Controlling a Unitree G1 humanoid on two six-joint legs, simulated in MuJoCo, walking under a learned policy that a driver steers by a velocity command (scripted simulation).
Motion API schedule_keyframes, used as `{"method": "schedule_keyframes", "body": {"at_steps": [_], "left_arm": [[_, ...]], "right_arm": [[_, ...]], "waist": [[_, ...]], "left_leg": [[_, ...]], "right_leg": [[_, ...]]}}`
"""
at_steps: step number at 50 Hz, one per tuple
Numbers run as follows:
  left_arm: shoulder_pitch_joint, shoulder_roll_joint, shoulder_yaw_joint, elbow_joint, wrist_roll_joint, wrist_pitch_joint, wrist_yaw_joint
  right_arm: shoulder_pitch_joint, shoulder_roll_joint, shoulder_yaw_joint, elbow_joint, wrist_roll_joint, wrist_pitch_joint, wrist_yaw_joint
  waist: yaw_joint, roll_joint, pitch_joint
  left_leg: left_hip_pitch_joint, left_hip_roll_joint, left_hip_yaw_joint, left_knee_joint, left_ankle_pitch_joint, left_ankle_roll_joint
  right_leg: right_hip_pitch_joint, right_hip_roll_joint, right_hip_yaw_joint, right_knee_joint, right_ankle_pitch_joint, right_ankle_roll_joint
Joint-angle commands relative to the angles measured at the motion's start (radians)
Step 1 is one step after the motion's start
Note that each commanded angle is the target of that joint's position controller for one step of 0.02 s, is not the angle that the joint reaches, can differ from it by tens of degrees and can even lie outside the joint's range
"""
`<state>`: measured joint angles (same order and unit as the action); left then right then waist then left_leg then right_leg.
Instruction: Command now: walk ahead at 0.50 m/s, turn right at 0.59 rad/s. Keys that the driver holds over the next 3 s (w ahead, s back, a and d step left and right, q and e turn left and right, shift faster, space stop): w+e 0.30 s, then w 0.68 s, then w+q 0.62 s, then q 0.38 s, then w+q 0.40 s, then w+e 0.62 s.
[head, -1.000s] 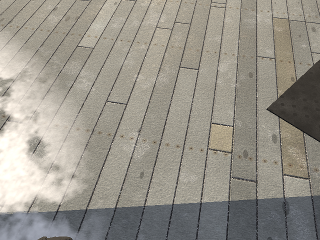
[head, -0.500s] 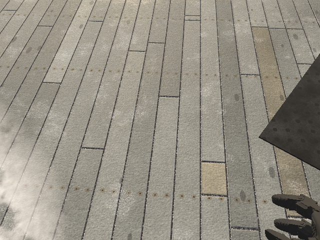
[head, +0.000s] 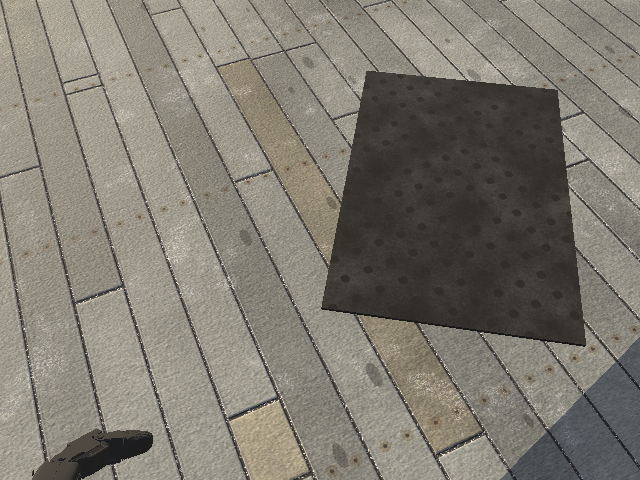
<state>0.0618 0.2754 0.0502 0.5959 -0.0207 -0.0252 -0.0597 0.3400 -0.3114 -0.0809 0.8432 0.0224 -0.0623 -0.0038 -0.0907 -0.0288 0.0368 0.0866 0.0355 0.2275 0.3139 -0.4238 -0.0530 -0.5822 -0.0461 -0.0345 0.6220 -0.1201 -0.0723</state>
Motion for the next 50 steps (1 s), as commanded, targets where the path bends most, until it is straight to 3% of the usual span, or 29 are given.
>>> {"method": "schedule_keyframes", "body": {"at_steps": [1,2,3,4,5,6,7,8,10,13,16,20,22,24,25,26,27,28,29,30,32,33,34,36,38,41,45,48,50], "left_arm": [[0.279,0.200,0.094,-0.010,-0.001,-0.001,0.015],[0.384,0.304,0.120,0.009,-0.004,0.008,0.038],[0.354,0.345,0.114,-0.025,-0.005,-0.009,0.031],[0.360,0.246,0.085,-0.023,0.003,-0.019,0.022],[0.329,0.216,0.074,-0.009,0.005,-0.027,0.021],[0.269,0.198,0.068,-0.013,0.003,-0.031,0.023],[0.217,0.171,0.059,-0.022,0.007,-0.029,0.026],[0.186,0.170,0.056,-0.034,0.018,-0.029,0.030],[0.172,0.159,0.054,-0.028,0.012,-0.034,0.040],[0.206,0.179,0.060,-0.007,0.008,-0.032,0.060],[0.236,0.184,0.061,0.013,0.003,-0.027,0.069],[0.300,0.175,0.056,0.059,-0.002,-0.030,0.069],[0.303,0.174,0.055,0.072,0.001,-0.028,0.068],[0.286,0.164,0.053,0.077,0.004,-0.021,0.067],[0.288,0.131,0.041,0.073,0.009,-0.021,0.066],[0.326,0.081,0.020,0.059,0.025,-0.023,0.066],[0.451,0.033,0.005,0.049,-0.007,-0.036,0.068],[0.405,0.126,0.021,0.065,-0.017,-0.040,0.070],[0.284,0.171,0.034,0.048,-0.018,-0.040,0.070],[0.219,0.159,0.030,0.033,-0.003,-0.040,0.071],[0.172,0.132,0.030,0.026,0.021,-0.048,0.064],[0.206,0.106,0.029,0.027,0.015,-0.045,0.062],[0.220,0.095,0.025,0.033,0.008,-0.043,0.062],[0.176,0.079,0.019,0.022,0.013,-0.038,0.060],[0.110,0.062,0.012,0.006,0.020,-0.043,0.058],[0.032,0.036,0.001,-0.007,0.013,-0.052,0.048],[-0.096,0.039,0.000,-0.039,0.003,-0.064,0.028],[-0.130,0.051,0.004,-0.060,0.000,-0.071,0.011],[-0.064,0.086,0.020,-0.048,0.005,-0.075,0.011]], "right_arm": [[-0.043,-0.192,-0.039,-0.067,0.006,0.005,-0.019],[-0.001,-0.100,-0.007,-0.106,-0.032,-0.006,-0.016],[0.022,-0.044,0.024,-0.155,-0.036,-0.044,-0.002],[-0.096,-0.147,-0.003,-0.167,0.000,-0.066,0.010],[-0.143,-0.142,0.000,-0.184,0.013,-0.078,0.015],[-0.147,-0.122,0.004,-0.174,-0.010,-0.080,0.005],[-0.140,-0.126,-0.002,-0.169,-0.031,-0.071,-0.003],[-0.118,-0.128,-0.004,-0.169,-0.030,-0.059,-0.002],[-0.100,-0.106,-0.001,-0.159,-0.034,-0.039,0.000],[-0.192,-0.069,0.013,-0.183,-0.038,-0.028,-0.001],[-0.299,-0.045,0.028,-0.203,-0.029,-0.036,0.009],[-0.362,-0.074,0.022,-0.218,-0.016,-0.054,0.032],[-0.342,-0.097,0.012,-0.221,-0.016,-0.059,0.036],[-0.255,-0.111,0.000,-0.201,-0.020,-0.063,0.034],[-0.162,-0.138,-0.015,-0.180,-0.029,-0.066,0.028],[-0.028,-0.194,-0.028,-0.169,-0.041,-0.068,0.024],[0.067,-0.270,-0.053,-0.122,-0.039,-0.055,0.032],[0.074,-0.174,-0.030,-0.123,-0.009,-0.054,0.040],[0.022,-0.122,-0.014,-0.130,-0.008,-0.051,0.037],[-0.028,-0.105,-0.003,-0.141,-0.022,-0.045,0.035],[-0.049,-0.069,0.011,-0.136,-0.034,-0.046,0.035],[-0.063,-0.064,0.015,-0.132,-0.035,-0.044,0.033],[-0.064,-0.081,0.010,-0.128,-0.029,-0.047,0.030],[-0.047,-0.091,0.009,-0.115,-0.018,-0.050,0.025],[-0.029,-0.117,0.002,-0.100,-0.014,-0.043,0.018],[0.000,-0.139,0.000,-0.077,-0.012,-0.033,0.012],[0.081,-0.136,0.004,-0.032,-0.003,-0.017,0.010],[0.098,-0.152,-0.002,-0.013,0.000,0.001,0.005],[0.082,-0.169,-0.007,-0.010,0.002,0.009,0.000]], "waist": [[0.225,0.101,-0.179],[0.221,-0.094,-0.278],[0.160,-0.228,-0.439],[0.222,-0.068,-0.390],[0.199,-0.047,-0.248],[0.151,0.029,-0.173],[0.112,0.022,-0.131],[0.080,-0.032,-0.121],[0.061,-0.038,-0.115],[0.085,-0.036,-0.079],[0.129,-0.065,-0.062],[0.164,-0.078,-0.040],[0.148,-0.095,-0.026],[0.097,-0.104,-0.036],[0.055,-0.078,-0.096],[0.018,0.055,-0.235],[0.055,0.381,-0.324],[0.021,0.264,-0.255],[0.006,0.163,-0.130],[0.023,0.094,-0.076],[0.046,0.106,-0.022],[0.077,0.134,-0.050],[0.084,0.166,-0.059],[0.075,0.132,-0.041],[0.059,0.093,-0.024],[0.031,0.109,-0.011],[-0.016,0.099,0.021],[-0.002,0.109,0.031],[0.052,0.127,-0.010]], "left_leg": [[-0.150,0.186,-0.017,0.446,1.057,0.106],[-0.520,0.103,-0.012,0.803,0.474,0.053],[-0.811,-0.079,-0.220,1.062,-0.185,0.025],[-0.913,-0.017,-0.331,1.096,-0.117,0.041],[-0.932,0.018,-0.308,1.029,-0.032,0.055],[-0.876,0.057,-0.302,0.941,0.035,0.051],[-0.816,0.080,-0.296,0.881,0.078,0.041],[-0.744,0.090,-0.302,0.858,0.101,0.030],[-0.698,0.086,-0.287,0.792,0.126,0.001],[-0.703,0.059,-0.273,0.614,0.254,-0.029],[-0.650,0.022,-0.280,0.379,0.426,-0.027],[-0.581,0.001,-0.288,0.245,0.497,0.006],[-0.560,0.001,-0.291,0.214,0.427,0.039],[-0.455,-0.015,-0.257,0.171,0.370,0.078],[-0.314,0.003,-0.266,0.159,0.368,0.110],[-0.069,0.162,-0.439,0.175,0.373,0.180],[0.201,0.342,-0.911,0.035,0.102,0.344],[0.181,0.351,-1.026,-0.043,-0.158,0.333],[0.074,0.317,-0.883,-0.050,-0.145,0.291],[-0.032,0.273,-0.761,-0.058,-0.034,0.270],[-0.173,0.192,-0.591,-0.078,0.274,0.247],[-0.168,0.173,-0.567,-0.099,0.265,0.249],[-0.191,0.181,-0.561,-0.114,0.291,0.269],[-0.193,0.185,-0.507,-0.140,0.383,0.288],[-0.174,0.178,-0.453,-0.154,0.446,0.279],[-0.188,0.159,-0.377,-0.162,0.481,0.262],[-0.142,0.167,-0.347,-0.140,0.484,0.242],[-0.052,0.208,-0.359,-0.092,0.550,0.226],[-0.037,0.207,-0.356,0.000,0.762,0.207]], "right_leg": [[0.471,0.115,-0.056,-0.082,0.001,-0.093],[0.827,-0.116,0.318,-0.082,-0.002,-0.197],[1.019,-0.309,0.874,-0.256,-0.151,-0.373],[1.002,-0.275,0.782,-0.299,-0.150,-0.301],[0.864,-0.233,0.611,-0.296,-0.052,-0.257],[0.718,-0.181,0.491,-0.289,0.083,-0.220],[0.603,-0.147,0.421,-0.311,0.165,-0.207],[0.504,-0.132,0.403,-0.333,0.214,-0.216],[0.420,-0.105,0.349,-0.360,0.260,-0.220],[0.347,-0.076,0.305,-0.376,0.211,-0.201],[0.336,-0.055,0.288,-0.370,0.082,-0.163],[0.384,-0.104,0.341,-0.334,0.000,-0.142],[0.429,-0.134,0.383,-0.294,0.003,-0.125],[0.445,-0.120,0.384,-0.221,0.079,-0.100],[0.431,-0.066,0.344,-0.094,0.160,-0.070],[0.307,0.008,0.270,0.192,0.009,-0.029],[-0.037,0.147,0.160,0.527,-0.403,0.043],[-0.178,0.103,0.225,0.645,-0.443,0.045],[-0.219,0.060,0.212,0.664,-0.354,0.037],[-0.195,0.021,0.169,0.635,-0.284,0.036],[-0.106,-0.033,0.146,0.518,-0.207,0.038],[-0.087,-0.037,0.132,0.491,-0.175,0.043],[-0.074,-0.046,0.124,0.464,-0.172,0.052],[-0.104,-0.054,0.108,0.390,-0.139,0.071],[-0.131,-0.055,0.093,0.265,-0.044,0.081],[-0.079,-0.046,0.075,0.098,0.111,0.087],[-0.037,-0.008,0.042,-0.042,0.187,0.078],[-0.033,0.008,0.040,-0.104,0.103,0.044],[0.101,0.040,0.022,-0.137,0.045,0.012]]}}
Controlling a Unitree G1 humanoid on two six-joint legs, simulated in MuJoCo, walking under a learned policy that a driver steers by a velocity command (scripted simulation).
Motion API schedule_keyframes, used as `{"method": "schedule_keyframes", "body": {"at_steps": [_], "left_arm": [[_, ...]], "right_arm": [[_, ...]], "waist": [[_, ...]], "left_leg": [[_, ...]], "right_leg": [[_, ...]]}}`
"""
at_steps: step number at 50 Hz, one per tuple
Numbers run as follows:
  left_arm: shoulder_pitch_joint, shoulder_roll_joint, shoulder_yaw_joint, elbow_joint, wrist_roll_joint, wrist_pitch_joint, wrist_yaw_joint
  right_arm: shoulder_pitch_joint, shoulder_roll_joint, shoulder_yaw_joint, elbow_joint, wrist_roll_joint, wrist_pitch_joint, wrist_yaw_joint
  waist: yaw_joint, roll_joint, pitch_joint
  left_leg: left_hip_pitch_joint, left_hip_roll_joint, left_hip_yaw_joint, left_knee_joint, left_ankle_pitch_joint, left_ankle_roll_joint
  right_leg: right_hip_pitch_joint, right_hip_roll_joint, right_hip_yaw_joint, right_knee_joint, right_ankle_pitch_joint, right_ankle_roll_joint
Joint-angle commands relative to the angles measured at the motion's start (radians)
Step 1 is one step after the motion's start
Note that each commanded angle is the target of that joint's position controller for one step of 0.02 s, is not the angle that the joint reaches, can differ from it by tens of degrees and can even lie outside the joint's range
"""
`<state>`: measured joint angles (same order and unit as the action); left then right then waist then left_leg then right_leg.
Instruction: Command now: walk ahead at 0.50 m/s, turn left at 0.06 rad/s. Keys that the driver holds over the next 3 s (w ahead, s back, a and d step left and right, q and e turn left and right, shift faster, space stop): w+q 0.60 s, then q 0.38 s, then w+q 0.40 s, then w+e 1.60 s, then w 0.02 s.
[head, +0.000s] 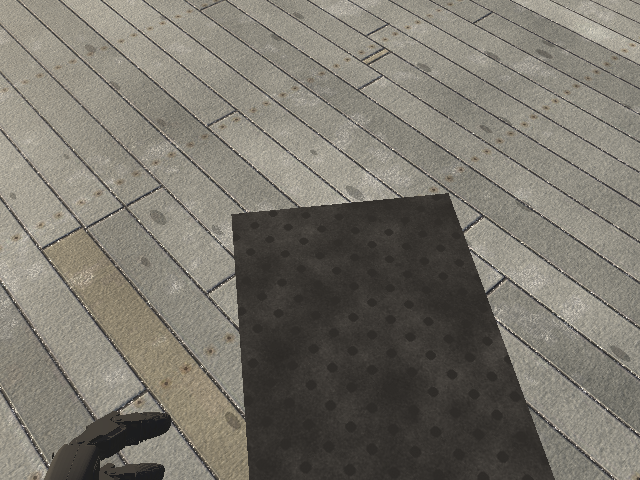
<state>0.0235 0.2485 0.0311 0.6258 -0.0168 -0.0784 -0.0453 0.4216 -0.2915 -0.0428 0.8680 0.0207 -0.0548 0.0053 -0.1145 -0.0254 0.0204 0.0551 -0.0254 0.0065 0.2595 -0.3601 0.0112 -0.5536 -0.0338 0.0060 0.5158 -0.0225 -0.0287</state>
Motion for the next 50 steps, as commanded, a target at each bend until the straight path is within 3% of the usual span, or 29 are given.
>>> {"method": "schedule_keyframes", "body": {"at_steps": [1,2,3,4,5,6,7,8,10,12,14,17,19,24,26,27,28,29,30,31,32,33,34,35,36,38,42,47,50], "left_arm": [[0.096,0.147,0.060,-0.045,0.007,-0.022,0.004],[0.270,0.200,0.081,-0.005,0.018,-0.021,0.016],[0.407,0.302,0.105,0.011,0.040,-0.013,0.028],[0.432,0.255,0.093,0.026,0.025,-0.006,0.027],[0.379,0.188,0.072,0.028,0.018,-0.003,0.030],[0.318,0.158,0.061,0.029,0.014,-0.002,0.032],[0.260,0.130,0.051,0.035,0.017,-0.006,0.028],[0.218,0.106,0.045,0.038,0.023,-0.015,0.025],[0.181,0.103,0.051,0.056,0.028,-0.034,0.021],[0.169,0.106,0.056,0.077,0.033,-0.044,0.025],[0.181,0.131,0.064,0.100,0.033,-0.048,0.032],[0.197,0.153,0.070,0.121,0.031,-0.039,0.044],[0.234,0.177,0.076,0.138,0.024,-0.032,0.050],[0.286,0.212,0.090,0.179,-0.002,0.006,0.055],[0.267,0.244,0.099,0.176,-0.008,0.021,0.062],[0.255,0.254,0.101,0.173,-0.010,0.030,0.066],[0.240,0.244,0.094,0.167,-0.013,0.035,0.070],[0.267,0.192,0.072,0.147,0.016,0.027,0.072],[0.333,0.068,0.031,0.086,0.030,-0.005,0.061],[0.234,0.169,0.049,0.081,-0.003,-0.042,0.045],[0.162,0.190,0.053,0.055,-0.030,-0.056,0.038],[0.161,0.174,0.050,0.063,-0.009,-0.061,0.046],[0.157,0.178,0.057,0.075,0.025,-0.050,0.057],[0.179,0.187,0.062,0.071,0.026,-0.035,0.059],[0.197,0.187,0.063,0.073,0.027,-0.019,0.061],[0.200,0.147,0.054,0.077,0.031,0.002,0.065],[0.104,0.113,0.036,0.054,0.032,0.014,0.063],[0.003,0.142,0.043,0.024,0.021,0.017,0.046],[0.058,0.163,0.058,0.032,0.022,0.001,0.041]], "right_arm": [[-0.017,-0.186,-0.042,-0.038,0.006,0.005,-0.011],[-0.037,-0.161,-0.029,-0.058,-0.005,0.002,-0.013],[0.036,-0.056,0.003,-0.094,-0.022,-0.014,-0.010],[0.074,-0.057,0.009,-0.081,-0.003,-0.033,-0.004],[-0.014,-0.154,-0.023,-0.091,0.024,-0.037,-0.001],[-0.085,-0.155,-0.026,-0.111,0.027,-0.038,-0.001],[-0.118,-0.138,-0.027,-0.115,0.016,-0.031,-0.003],[-0.110,-0.125,-0.032,-0.111,0.006,-0.017,-0.007],[-0.062,-0.077,-0.027,-0.096,0.010,0.009,-0.007],[-0.081,-0.067,-0.033,-0.101,0.008,0.027,-0.013],[-0.131,-0.057,-0.029,-0.128,0.001,0.029,-0.010],[-0.224,-0.042,-0.023,-0.152,0.002,0.015,0.011],[-0.303,-0.025,-0.015,-0.182,-0.001,0.013,0.025],[-0.403,-0.045,-0.019,-0.255,-0.001,0.017,0.052],[-0.352,-0.076,-0.037,-0.264,-0.002,0.023,0.055],[-0.258,-0.107,-0.056,-0.246,0.000,0.026,0.053],[-0.095,-0.159,-0.088,-0.205,0.003,0.028,0.043],[0.046,-0.255,-0.122,-0.177,0.006,0.040,0.019],[-0.025,-0.335,-0.126,-0.207,0.009,0.029,0.019],[-0.022,-0.247,-0.098,-0.234,-0.003,0.015,0.027],[-0.061,-0.197,-0.083,-0.234,-0.016,0.002,0.027],[-0.116,-0.173,-0.075,-0.238,-0.012,-0.005,0.028],[-0.179,-0.135,-0.065,-0.247,-0.010,-0.001,0.023],[-0.204,-0.145,-0.066,-0.265,-0.024,0.001,0.017],[-0.224,-0.143,-0.067,-0.269,-0.025,0.002,0.014],[-0.225,-0.163,-0.073,-0.262,-0.022,0.006,0.001],[-0.201,-0.180,-0.080,-0.247,-0.002,0.039,-0.029],[-0.180,-0.170,-0.077,-0.242,-0.002,0.071,-0.043],[-0.227,-0.153,-0.071,-0.261,-0.001,0.073,-0.044]], "waist": [[0.148,0.114,-0.068],[0.228,0.095,-0.197],[0.233,-0.111,-0.371],[0.230,-0.240,-0.472],[0.238,-0.133,-0.292],[0.214,-0.092,-0.176],[0.180,-0.049,-0.100],[0.145,-0.061,-0.055],[0.104,-0.083,-0.035],[0.091,-0.044,-0.010],[0.097,-0.050,0.018],[0.128,-0.023,0.034],[0.162,-0.003,0.052],[0.179,-0.013,0.076],[0.132,-0.050,0.016],[0.075,-0.058,-0.042],[-0.015,-0.034,-0.127],[-0.056,0.108,-0.220],[0.068,0.326,-0.318],[-0.004,0.178,-0.370],[0.003,0.139,-0.239],[0.053,0.038,-0.146],[0.090,-0.001,-0.110],[0.120,0.061,-0.104],[0.137,0.056,-0.097],[0.152,0.046,-0.096],[0.119,0.099,-0.137],[0.084,0.138,-0.127],[0.130,0.168,-0.120]], "left_leg": [[-0.037,0.230,-0.105,0.187,0.831,0.121],[-0.186,0.185,-0.079,0.398,0.742,0.089],[-0.567,0.049,-0.017,0.785,0.290,0.020],[-0.736,-0.011,-0.121,0.976,-0.222,0.007],[-0.820,0.048,-0.148,1.048,-0.175,0.010],[-0.823,0.092,-0.116,1.019,-0.084,0.010],[-0.788,0.121,-0.104,0.967,-0.019,0.003],[-0.741,0.147,-0.109,0.926,0.034,-0.001],[-0.656,0.164,-0.108,0.903,0.079,-0.017],[-0.685,0.161,-0.116,0.883,0.143,-0.022],[-0.732,0.171,-0.129,0.787,0.230,-0.037],[-0.717,0.155,-0.083,0.590,0.392,-0.024],[-0.709,0.146,-0.042,0.496,0.430,-0.011],[-0.747,0.113,0.020,0.381,0.302,0.045],[-0.629,0.049,0.081,0.380,0.194,0.085],[-0.503,0.004,0.108,0.371,0.162,0.110],[-0.266,-0.042,0.110,0.307,0.217,0.148],[0.037,0.103,-0.138,0.287,0.249,0.213],[0.310,0.338,-0.760,0.119,0.039,0.424],[0.322,0.366,-0.822,0.031,0.076,0.405],[0.219,0.339,-0.646,0.052,0.254,0.359],[0.067,0.286,-0.486,0.089,0.536,0.317],[-0.044,0.245,-0.381,0.080,0.638,0.278],[-0.151,0.247,-0.365,0.074,0.765,0.299],[-0.209,0.233,-0.336,0.064,0.836,0.301],[-0.278,0.183,-0.256,0.061,0.891,0.279],[-0.301,0.118,-0.213,0.106,0.834,0.212],[-0.245,0.131,-0.343,0.179,0.617,0.172],[-0.228,0.115,-0.436,0.255,0.453,0.142]], "right_leg": [[0.255,0.051,-0.039,-0.069,-0.027,-0.060],[0.548,-0.030,0.032,-0.024,0.014,-0.106],[0.965,-0.306,0.402,-0.006,-0.019,-0.225],[1.016,-0.409,0.699,-0.142,-0.183,-0.303],[0.882,-0.361,0.571,-0.177,-0.258,-0.248],[0.737,-0.317,0.425,-0.206,-0.231,-0.209],[0.604,-0.272,0.331,-0.249,-0.178,-0.187],[0.509,-0.238,0.253,-0.294,-0.141,-0.172],[0.401,-0.224,0.161,-0.354,-0.057,-0.178],[0.379,-0.205,0.068,-0.385,0.002,-0.166],[0.389,-0.223,0.008,-0.396,0.081,-0.177],[0.421,-0.192,-0.095,-0.399,0.098,-0.146],[0.456,-0.210,-0.126,-0.402,0.095,-0.140],[0.643,-0.261,-0.176,-0.312,0.244,-0.110],[0.674,-0.260,-0.203,-0.175,0.578,-0.086],[0.661,-0.245,-0.220,-0.031,0.708,-0.071],[0.571,-0.203,-0.249,0.185,0.686,-0.036],[0.308,-0.151,-0.252,0.505,0.306,0.014],[-0.117,0.087,-0.108,0.850,-0.546,0.073],[-0.210,0.054,0.096,0.915,-0.562,0.054],[-0.249,0.015,0.087,0.888,-0.494,0.034],[-0.202,-0.029,0.082,0.799,-0.433,0.032],[-0.147,-0.061,0.067,0.717,-0.385,0.035],[-0.065,-0.066,0.075,0.706,-0.378,0.050],[-0.028,-0.065,0.072,0.669,-0.378,0.067],[0.002,-0.039,0.046,0.557,-0.320,0.092],[0.057,0.026,0.036,0.293,-0.099,0.118],[0.087,0.069,0.080,0.096,-0.073,0.108],[0.185,0.065,0.086,-0.054,-0.049,0.066]]}}
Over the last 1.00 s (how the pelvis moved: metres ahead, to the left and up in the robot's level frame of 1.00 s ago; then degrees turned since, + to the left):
0.54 -0.07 0.01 -16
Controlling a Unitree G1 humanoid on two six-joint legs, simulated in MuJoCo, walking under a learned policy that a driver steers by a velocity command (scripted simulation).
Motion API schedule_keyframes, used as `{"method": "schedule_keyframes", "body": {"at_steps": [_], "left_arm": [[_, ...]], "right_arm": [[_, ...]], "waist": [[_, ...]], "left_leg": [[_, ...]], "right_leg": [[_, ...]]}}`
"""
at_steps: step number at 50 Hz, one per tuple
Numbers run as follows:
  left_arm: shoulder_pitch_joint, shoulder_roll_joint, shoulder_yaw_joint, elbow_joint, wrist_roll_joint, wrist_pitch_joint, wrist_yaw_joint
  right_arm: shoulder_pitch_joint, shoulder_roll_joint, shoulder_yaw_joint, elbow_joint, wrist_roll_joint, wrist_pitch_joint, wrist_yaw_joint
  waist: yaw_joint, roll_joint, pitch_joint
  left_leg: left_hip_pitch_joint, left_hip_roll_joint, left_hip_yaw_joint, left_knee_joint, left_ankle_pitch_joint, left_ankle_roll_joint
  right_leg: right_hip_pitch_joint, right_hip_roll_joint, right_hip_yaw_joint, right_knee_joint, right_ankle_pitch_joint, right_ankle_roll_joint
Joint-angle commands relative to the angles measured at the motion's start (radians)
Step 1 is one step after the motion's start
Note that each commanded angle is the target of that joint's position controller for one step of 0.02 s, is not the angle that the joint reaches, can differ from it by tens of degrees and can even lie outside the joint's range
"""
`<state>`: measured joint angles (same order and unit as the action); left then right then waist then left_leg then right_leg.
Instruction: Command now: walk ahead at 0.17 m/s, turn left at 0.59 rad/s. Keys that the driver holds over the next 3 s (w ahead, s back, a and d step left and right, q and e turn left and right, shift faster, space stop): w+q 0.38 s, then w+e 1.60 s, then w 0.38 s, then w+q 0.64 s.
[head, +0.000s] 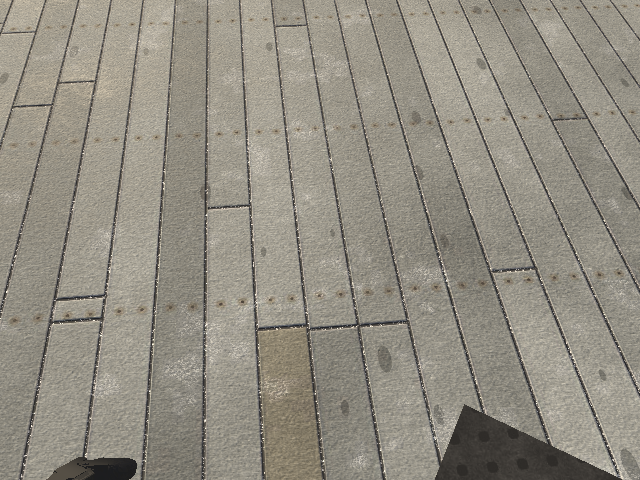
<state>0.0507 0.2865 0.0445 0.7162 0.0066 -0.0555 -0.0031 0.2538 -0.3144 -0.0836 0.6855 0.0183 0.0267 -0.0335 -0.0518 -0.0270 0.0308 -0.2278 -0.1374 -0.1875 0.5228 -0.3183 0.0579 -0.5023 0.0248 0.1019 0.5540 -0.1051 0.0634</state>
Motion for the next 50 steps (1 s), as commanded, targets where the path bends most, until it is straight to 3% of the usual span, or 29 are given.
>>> {"method": "schedule_keyframes", "body": {"at_steps": [1,2,3,4,5,7,9,14,15,19,21,22,24,25,26,27,28,29,30,31,33,34,35,36,38,41,45,48,50], "left_arm": [[0.070,0.142,0.051,-0.052,0.005,-0.029,0.001],[0.122,0.195,0.063,-0.055,0.016,-0.026,0.011],[0.174,0.243,0.075,-0.028,0.032,-0.010,0.013],[0.175,0.184,0.067,-0.037,0.004,-0.011,0.013],[0.161,0.132,0.053,-0.050,-0.004,-0.012,0.017],[0.113,0.129,0.050,-0.053,-0.006,-0.005,0.024],[0.125,0.129,0.048,-0.044,0.001,-0.009,0.029],[0.183,0.152,0.062,-0.018,-0.006,-0.026,0.022],[0.170,0.173,0.068,-0.012,-0.005,-0.025,0.018],[0.169,0.198,0.079,0.004,-0.017,-0.024,0.005],[0.208,0.197,0.076,0.032,-0.026,-0.022,-0.009],[0.216,0.199,0.074,0.045,-0.033,-0.018,-0.016],[0.200,0.201,0.068,0.062,-0.052,-0.005,-0.024],[0.210,0.170,0.053,0.074,-0.045,-0.005,-0.027],[0.193,0.103,0.025,0.065,-0.025,-0.011,-0.031],[0.212,0.022,-0.004,0.006,-0.007,-0.031,-0.034],[0.177,0.121,0.023,0.018,-0.035,-0.044,-0.025],[0.158,0.161,0.038,0.013,-0.057,-0.047,-0.027],[0.148,0.151,0.038,0.018,-0.055,-0.042,-0.026],[0.143,0.142,0.039,0.024,-0.042,-0.035,-0.024],[0.173,0.112,0.040,0.036,-0.038,-0.015,-0.025],[0.174,0.090,0.036,0.038,-0.038,-0.007,-0.025],[0.173,0.084,0.040,0.048,-0.039,0.006,-0.020],[0.173,0.060,0.034,0.037,-0.039,0.009,-0.019],[0.130,0.052,0.030,0.020,-0.030,0.008,-0.026],[0.022,0.025,0.017,-0.015,-0.026,0.005,-0.044],[-0.080,0.014,0.007,-0.072,-0.030,0.002,-0.071],[-0.064,0.052,0.025,-0.098,-0.032,0.003,-0.082],[0.102,0.119,0.060,-0.072,-0.038,0.010,-0.075]], "right_arm": [[-0.061,-0.104,-0.023,-0.086,0.000,-0.012,-0.003],[-0.018,-0.042,-0.004,-0.092,-0.016,-0.018,0.000],[0.093,-0.029,0.004,-0.117,-0.002,-0.021,0.003],[0.112,-0.110,-0.010,-0.092,0.001,-0.027,0.006],[0.037,-0.160,-0.026,-0.090,0.003,-0.024,0.010],[-0.020,-0.159,-0.034,-0.101,-0.011,-0.014,0.010],[-0.034,-0.104,-0.022,-0.110,-0.002,-0.019,0.024],[-0.101,-0.057,-0.004,-0.140,-0.002,-0.037,0.041],[-0.104,-0.046,0.000,-0.144,0.002,-0.039,0.044],[-0.143,-0.045,0.005,-0.148,0.001,-0.038,0.054],[-0.158,-0.030,0.013,-0.152,0.000,-0.043,0.057],[-0.154,-0.033,0.013,-0.153,0.001,-0.047,0.059],[-0.078,-0.049,0.002,-0.123,-0.004,-0.055,0.060],[0.030,-0.090,-0.021,-0.086,-0.002,-0.055,0.052],[0.178,-0.159,-0.047,-0.059,-0.008,-0.055,0.039],[0.240,-0.292,-0.067,-0.065,-0.026,-0.053,0.027],[0.251,-0.226,-0.055,-0.062,-0.026,-0.070,0.032],[0.205,-0.168,-0.033,-0.062,-0.025,-0.083,0.036],[0.143,-0.116,-0.016,-0.063,-0.020,-0.091,0.040],[0.089,-0.081,-0.005,-0.064,-0.017,-0.096,0.041],[0.041,-0.065,-0.001,-0.059,-0.029,-0.112,0.037],[0.037,-0.066,-0.005,-0.050,-0.033,-0.122,0.035],[0.040,-0.041,-0.002,-0.041,-0.038,-0.129,0.033],[0.048,-0.071,-0.010,-0.031,-0.039,-0.134,0.028],[0.047,-0.065,-0.011,-0.013,-0.033,-0.135,0.022],[0.066,-0.087,-0.018,0.010,-0.030,-0.132,0.012],[0.126,-0.112,-0.028,0.059,-0.014,-0.112,0.007],[0.125,-0.149,-0.037,0.067,-0.007,-0.085,-0.004],[0.108,-0.179,-0.042,0.062,-0.006,-0.067,-0.013]], "waist": [[0.086,0.151,-0.149],[0.079,0.010,-0.222],[0.020,-0.263,-0.236],[0.041,-0.212,-0.195],[0.076,-0.128,-0.133],[0.068,-0.090,-0.072],[0.072,-0.109,-0.045],[0.110,-0.072,-0.053],[0.101,-0.094,-0.061],[0.113,-0.083,-0.033],[0.121,-0.074,-0.024],[0.112,-0.073,-0.016],[0.048,-0.058,-0.013],[-0.005,-0.037,-0.056],[-0.080,0.065,-0.148],[-0.062,0.358,-0.230],[-0.098,0.238,-0.229],[-0.073,0.209,-0.150],[-0.042,0.183,-0.102],[-0.019,0.171,-0.052],[0.029,0.169,-0.016],[0.037,0.143,-0.012],[0.038,0.097,-0.006],[0.049,0.129,-0.008],[0.041,0.103,0.021],[0.006,0.080,0.053],[-0.022,0.070,0.084],[0.019,0.118,0.019],[0.120,0.152,-0.088]], "left_leg": [[0.007,0.188,-0.232,0.054,0.280,0.069],[-0.096,0.104,-0.126,0.258,-0.015,0.029],[-0.375,-0.005,0.007,0.420,-0.391,-0.011],[-0.480,0.088,0.012,0.571,-0.327,-0.044],[-0.508,0.121,0.025,0.621,-0.234,-0.058],[-0.511,0.166,0.072,0.642,-0.138,-0.078],[-0.473,0.189,0.111,0.612,-0.067,-0.076],[-0.482,0.235,0.132,0.457,0.047,-0.085],[-0.464,0.239,0.139,0.409,0.081,-0.084],[-0.358,0.233,0.183,0.247,0.129,-0.072],[-0.277,0.216,0.194,0.166,0.104,-0.055],[-0.243,0.204,0.204,0.124,0.086,-0.042],[-0.067,0.160,0.258,-0.008,0.117,-0.008],[0.114,0.136,0.259,-0.041,0.123,0.012],[0.324,0.262,0.102,-0.081,0.114,0.050],[0.557,0.528,-0.333,-0.181,0.040,0.196],[0.488,0.559,-0.441,-0.242,-0.053,0.246],[0.419,0.529,-0.318,-0.244,-0.071,0.209],[0.343,0.478,-0.206,-0.262,-0.061,0.176],[0.272,0.447,-0.125,-0.298,-0.004,0.154],[0.179,0.421,-0.008,-0.346,0.164,0.131],[0.168,0.417,0.037,-0.363,0.238,0.130],[0.186,0.381,0.105,-0.366,0.309,0.105],[0.174,0.408,0.129,-0.369,0.375,0.116],[0.177,0.387,0.217,-0.380,0.420,0.104],[0.162,0.370,0.309,-0.405,0.427,0.078],[0.279,0.410,0.360,-0.362,0.547,0.070],[0.370,0.415,0.395,-0.199,1.015,0.044],[0.358,0.406,0.404,0.055,1.232,0.024]], "right_leg": [[0.249,-0.046,0.006,-0.150,0.121,-0.061],[0.424,-0.229,0.169,-0.165,0.152,-0.135],[0.593,-0.419,0.530,-0.243,-0.032,-0.309],[0.583,-0.445,0.636,-0.280,-0.319,-0.340],[0.530,-0.388,0.516,-0.288,-0.444,-0.300],[0.427,-0.324,0.352,-0.311,-0.410,-0.244],[0.353,-0.274,0.219,-0.358,-0.339,-0.229],[0.401,-0.298,0.068,-0.402,-0.200,-0.262],[0.400,-0.307,0.051,-0.403,-0.187,-0.263],[0.364,-0.301,-0.069,-0.405,-0.148,-0.236],[0.351,-0.305,-0.078,-0.394,-0.132,-0.236],[0.353,-0.313,-0.073,-0.381,-0.130,-0.235],[0.295,-0.300,-0.088,-0.299,-0.106,-0.216],[0.232,-0.265,-0.113,-0.180,0.001,-0.190],[0.120,-0.186,-0.192,0.094,-0.036,-0.127],[-0.235,-0.044,-0.209,0.472,-0.420,-0.053],[-0.335,-0.046,-0.054,0.664,-0.473,-0.056],[-0.368,-0.086,-0.012,0.700,-0.398,-0.082],[-0.353,-0.122,-0.021,0.673,-0.305,-0.088],[-0.329,-0.137,-0.015,0.624,-0.230,-0.082],[-0.246,-0.144,-0.002,0.584,-0.127,-0.067],[-0.243,-0.139,0.001,0.571,-0.090,-0.058],[-0.258,-0.123,0.009,0.569,-0.047,-0.062],[-0.259,-0.121,0.018,0.528,-0.013,-0.053],[-0.262,-0.114,0.011,0.399,0.077,-0.043],[-0.203,-0.100,-0.070,0.212,0.190,-0.058],[-0.210,-0.086,-0.127,0.091,0.152,-0.104],[-0.110,-0.008,-0.212,0.071,0.012,-0.160],[0.111,0.059,-0.239,0.067,-0.065,-0.211]]}}
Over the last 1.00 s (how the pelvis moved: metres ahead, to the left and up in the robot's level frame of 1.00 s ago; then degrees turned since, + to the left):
0.49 0.09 0.00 32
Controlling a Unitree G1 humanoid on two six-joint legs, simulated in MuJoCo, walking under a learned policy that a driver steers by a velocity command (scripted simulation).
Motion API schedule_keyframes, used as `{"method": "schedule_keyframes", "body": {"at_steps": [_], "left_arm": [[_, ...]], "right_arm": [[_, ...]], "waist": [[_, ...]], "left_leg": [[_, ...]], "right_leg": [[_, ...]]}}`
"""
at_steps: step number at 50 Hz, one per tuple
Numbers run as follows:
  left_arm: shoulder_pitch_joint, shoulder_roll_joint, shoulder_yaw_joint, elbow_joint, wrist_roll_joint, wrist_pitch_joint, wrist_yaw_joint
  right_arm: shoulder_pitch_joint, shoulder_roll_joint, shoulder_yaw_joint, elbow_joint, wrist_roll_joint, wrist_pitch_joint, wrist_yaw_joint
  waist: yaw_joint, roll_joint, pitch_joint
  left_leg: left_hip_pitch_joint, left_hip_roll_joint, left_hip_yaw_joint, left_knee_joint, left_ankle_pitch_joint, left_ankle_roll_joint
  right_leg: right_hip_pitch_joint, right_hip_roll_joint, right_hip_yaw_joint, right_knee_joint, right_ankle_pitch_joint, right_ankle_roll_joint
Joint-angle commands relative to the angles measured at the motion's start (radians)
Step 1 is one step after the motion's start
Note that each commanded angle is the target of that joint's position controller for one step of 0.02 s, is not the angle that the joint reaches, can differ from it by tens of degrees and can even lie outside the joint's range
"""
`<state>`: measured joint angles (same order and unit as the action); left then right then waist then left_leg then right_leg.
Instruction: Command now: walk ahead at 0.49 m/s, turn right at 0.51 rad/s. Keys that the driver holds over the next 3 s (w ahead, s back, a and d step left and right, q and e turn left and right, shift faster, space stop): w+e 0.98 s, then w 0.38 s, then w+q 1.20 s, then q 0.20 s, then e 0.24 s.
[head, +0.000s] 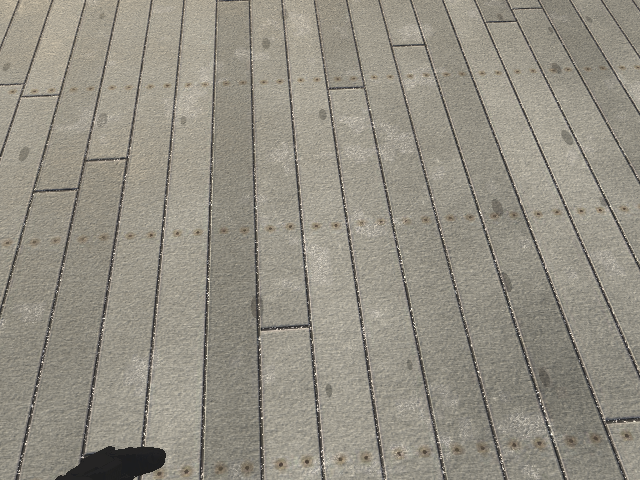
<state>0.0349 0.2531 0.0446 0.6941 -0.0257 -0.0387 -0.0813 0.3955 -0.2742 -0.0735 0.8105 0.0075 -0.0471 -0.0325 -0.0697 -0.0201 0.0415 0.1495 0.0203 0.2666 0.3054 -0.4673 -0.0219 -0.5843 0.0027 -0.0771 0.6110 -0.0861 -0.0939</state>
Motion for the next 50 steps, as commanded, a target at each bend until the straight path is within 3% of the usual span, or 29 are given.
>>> {"method": "schedule_keyframes", "body": {"at_steps": [1,2,3,4,5,6,7,8,10,13,15,17,20,22,23,24,25,26,27,28,29,31,32,36,41,45,48,49,50], "left_arm": [[0.275,0.206,0.089,-0.017,-0.004,-0.002,0.019],[0.360,0.298,0.116,-0.010,0.002,0.021,0.049],[0.304,0.334,0.105,-0.039,0.006,0.004,0.041],[0.342,0.239,0.086,-0.038,0.011,-0.001,0.044],[0.292,0.209,0.078,-0.027,0.007,-0.015,0.043],[0.233,0.173,0.066,-0.034,-0.002,-0.026,0.044],[0.180,0.154,0.060,-0.046,0.000,-0.026,0.047],[0.160,0.152,0.057,-0.062,0.016,-0.028,0.053],[0.146,0.157,0.059,-0.060,0.015,-0.031,0.062],[0.178,0.191,0.069,-0.048,0.008,-0.026,0.080],[0.203,0.202,0.073,-0.040,0.003,-0.017,0.086],[0.247,0.203,0.073,-0.027,0.000,-0.009,0.088],[0.281,0.194,0.071,-0.015,-0.007,-0.001,0.091],[0.264,0.192,0.073,-0.020,-0.001,0.002,0.092],[0.259,0.166,0.065,-0.025,0.002,0.001,0.091],[0.264,0.109,0.045,-0.035,0.009,-0.003,0.087],[0.365,0.034,0.022,-0.056,0.005,-0.011,0.086],[0.397,0.087,0.023,-0.073,-0.021,-0.016,0.088],[0.340,0.178,0.046,-0.057,-0.022,-0.011,0.092],[0.260,0.194,0.053,-0.071,-0.009,-0.004,0.093],[0.229,0.182,0.054,-0.080,0.003,-0.001,0.091],[0.221,0.150,0.056,-0.090,-0.001,0.006,0.080],[0.226,0.127,0.052,-0.091,-0.005,0.012,0.078],[0.164,0.094,0.041,-0.118,0.004,0.024,0.073],[0.045,0.072,0.027,-0.139,0.004,0.011,0.045],[-0.048,0.076,0.027,-0.177,0.000,0.009,0.024],[0.029,0.130,0.055,-0.179,0.008,0.018,0.021],[0.160,0.167,0.078,-0.146,0.007,0.023,0.026],[0.338,0.221,0.110,-0.097,0.004,0.030,0.042]], "right_arm": [[-0.062,-0.223,-0.050,-0.070,0.011,0.005,-0.018],[-0.058,-0.145,-0.026,-0.094,-0.017,-0.019,-0.016],[0.068,-0.061,0.012,-0.143,-0.015,-0.057,0.009],[-0.095,-0.155,-0.009,-0.155,0.026,-0.088,0.025],[-0.159,-0.158,-0.009,-0.188,0.045,-0.098,0.031],[-0.167,-0.143,-0.006,-0.178,0.020,-0.098,0.021],[-0.167,-0.147,-0.013,-0.171,-0.008,-0.094,0.015],[-0.144,-0.152,-0.017,-0.170,-0.014,-0.084,0.018],[-0.125,-0.131,-0.013,-0.167,-0.021,-0.064,0.019],[-0.228,-0.083,0.007,-0.200,-0.030,-0.052,0.017],[-0.309,-0.064,0.018,-0.215,-0.024,-0.056,0.023],[-0.369,-0.077,0.016,-0.228,-0.009,-0.062,0.031],[-0.390,-0.117,0.000,-0.240,0.003,-0.073,0.043],[-0.331,-0.141,-0.016,-0.229,0.008,-0.082,0.046],[-0.258,-0.154,-0.027,-0.209,0.004,-0.086,0.044],[-0.150,-0.190,-0.042,-0.199,-0.013,-0.092,0.037],[-0.038,-0.272,-0.060,-0.188,-0.036,-0.087,0.030],[0.018,-0.266,-0.063,-0.153,-0.021,-0.074,0.042],[-0.039,-0.179,-0.041,-0.175,-0.012,-0.071,0.041],[-0.085,-0.144,-0.029,-0.177,-0.012,-0.062,0.037],[-0.126,-0.121,-0.019,-0.176,-0.019,-0.058,0.035],[-0.151,-0.097,-0.010,-0.162,-0.025,-0.060,0.031],[-0.156,-0.097,-0.011,-0.150,-0.021,-0.062,0.031],[-0.143,-0.137,-0.026,-0.113,-0.016,-0.067,0.029],[-0.129,-0.173,-0.035,-0.075,-0.008,-0.051,0.023],[-0.075,-0.203,-0.045,-0.037,0.011,-0.033,0.025],[-0.093,-0.252,-0.059,-0.034,0.028,-0.016,0.019],[-0.107,-0.257,-0.059,-0.037,0.034,-0.008,0.016],[-0.095,-0.226,-0.045,-0.039,0.027,-0.009,0.011]], "waist": [[0.232,0.115,-0.173],[0.238,-0.131,-0.265],[0.119,-0.206,-0.446],[0.207,-0.053,-0.423],[0.176,-0.017,-0.227],[0.124,0.063,-0.166],[0.092,0.063,-0.094],[0.061,0.025,-0.078],[0.038,0.011,-0.069],[0.068,-0.005,-0.038],[0.107,-0.036,-0.040],[0.139,-0.053,-0.051],[0.137,-0.076,-0.059],[0.093,-0.105,-0.066],[0.051,-0.104,-0.089],[-0.002,-0.052,-0.175],[0.008,0.179,-0.318],[0.015,0.367,-0.338],[-0.008,0.217,-0.209],[-0.010,0.147,-0.119],[0.008,0.111,-0.069],[0.037,0.142,-0.026],[0.045,0.156,-0.030],[0.041,0.105,-0.008],[-0.001,0.089,0.021],[-0.022,0.079,0.050],[0.056,0.124,-0.025],[0.136,0.112,-0.096],[0.222,0.073,-0.186]], "left_leg": [[-0.157,0.211,-0.033,0.499,1.266,0.071],[-0.481,0.089,-0.028,0.894,0.591,0.012],[-0.828,-0.093,-0.277,1.179,-0.140,-0.025],[-0.905,-0.034,-0.408,1.210,-0.083,0.002],[-0.962,0.011,-0.388,1.106,0.001,0.022],[-0.912,0.067,-0.385,0.987,0.061,0.027],[-0.855,0.081,-0.370,0.917,0.093,0.015],[-0.789,0.091,-0.375,0.895,0.110,0.003],[-0.743,0.101,-0.351,0.799,0.128,-0.027],[-0.714,0.075,-0.311,0.585,0.292,-0.060],[-0.652,0.039,-0.304,0.413,0.451,-0.063],[-0.611,0.003,-0.308,0.314,0.525,-0.066],[-0.587,-0.010,-0.349,0.222,0.482,-0.043],[-0.511,-0.009,-0.350,0.194,0.412,-0.008],[-0.407,-0.008,-0.336,0.161,0.399,0.018],[-0.217,0.085,-0.412,0.156,0.352,0.071],[0.114,0.317,-0.756,0.107,0.206,0.195],[0.167,0.429,-1.110,0.001,-0.108,0.277],[0.067,0.382,-1.013,-0.033,-0.208,0.240],[-0.040,0.338,-0.846,-0.029,-0.092,0.202],[-0.138,0.293,-0.723,-0.042,0.049,0.188],[-0.246,0.240,-0.562,-0.081,0.225,0.177],[-0.264,0.232,-0.520,-0.105,0.244,0.185],[-0.240,0.253,-0.386,-0.150,0.391,0.215],[-0.209,0.231,-0.208,-0.153,0.481,0.181],[-0.110,0.255,-0.142,-0.120,0.572,0.154],[-0.064,0.262,-0.087,0.075,1.038,0.127],[-0.096,0.238,-0.056,0.250,1.138,0.107],[-0.263,0.205,-0.042,0.486,1.029,0.073]], "right_leg": [[0.455,0.093,-0.020,-0.076,-0.014,-0.097],[0.790,-0.110,0.295,-0.076,0.133,-0.191],[1.049,-0.360,0.923,-0.237,-0.104,-0.413],[1.016,-0.315,0.846,-0.299,-0.205,-0.341],[0.857,-0.276,0.684,-0.322,-0.163,-0.289],[0.718,-0.228,0.585,-0.324,-0.084,-0.242],[0.580,-0.194,0.522,-0.343,0.007,-0.232],[0.489,-0.179,0.493,-0.359,0.100,-0.239],[0.385,-0.156,0.436,-0.387,0.154,-0.235],[0.279,-0.093,0.335,-0.386,0.173,-0.192],[0.249,-0.058,0.312,-0.369,0.078,-0.153],[0.270,-0.067,0.347,-0.348,0.010,-0.135],[0.359,-0.105,0.448,-0.268,-0.085,-0.112],[0.382,-0.123,0.502,-0.196,-0.100,-0.088],[0.366,-0.095,0.491,-0.133,-0.088,-0.063],[0.305,-0.039,0.431,0.058,-0.107,-0.025],[0.043,0.093,0.289,0.397,-0.403,0.047],[-0.184,0.066,0.242,0.617,-0.525,0.068],[-0.235,0.012,0.262,0.704,-0.428,0.078],[-0.234,-0.017,0.223,0.714,-0.348,0.084],[-0.201,-0.045,0.215,0.678,-0.288,0.088],[-0.127,-0.090,0.203,0.606,-0.230,0.091],[-0.116,-0.095,0.186,0.583,-0.218,0.096],[-0.163,-0.111,0.177,0.430,-0.120,0.118],[-0.103,-0.102,0.109,0.168,0.090,0.104],[-0.080,-0.074,0.051,0.046,0.043,0.059],[0.091,0.007,-0.020,0.017,-0.105,-0.006],[0.265,0.053,-0.044,-0.031,-0.089,-0.039],[0.560,0.061,0.006,-0.073,-0.034,-0.080]]}}
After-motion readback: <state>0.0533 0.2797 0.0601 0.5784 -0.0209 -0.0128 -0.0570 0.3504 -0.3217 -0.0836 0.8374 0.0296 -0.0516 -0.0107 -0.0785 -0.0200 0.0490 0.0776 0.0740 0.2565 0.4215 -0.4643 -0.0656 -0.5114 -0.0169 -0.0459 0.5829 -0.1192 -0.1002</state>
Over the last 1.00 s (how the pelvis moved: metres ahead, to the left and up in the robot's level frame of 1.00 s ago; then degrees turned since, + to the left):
0.40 0.12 -0.02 2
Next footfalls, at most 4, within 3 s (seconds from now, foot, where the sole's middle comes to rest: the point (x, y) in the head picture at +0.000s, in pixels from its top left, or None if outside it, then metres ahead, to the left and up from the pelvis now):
0.02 right None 0.18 -0.08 -0.75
0.48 left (267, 466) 0.48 0.09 -0.76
1.00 right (438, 399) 0.59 -0.27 -0.76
1.54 left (422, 253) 0.98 -0.31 -0.75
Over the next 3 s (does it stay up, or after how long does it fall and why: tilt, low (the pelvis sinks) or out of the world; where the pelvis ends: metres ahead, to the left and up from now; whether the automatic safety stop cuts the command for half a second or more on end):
stays up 1.46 -0.52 0.01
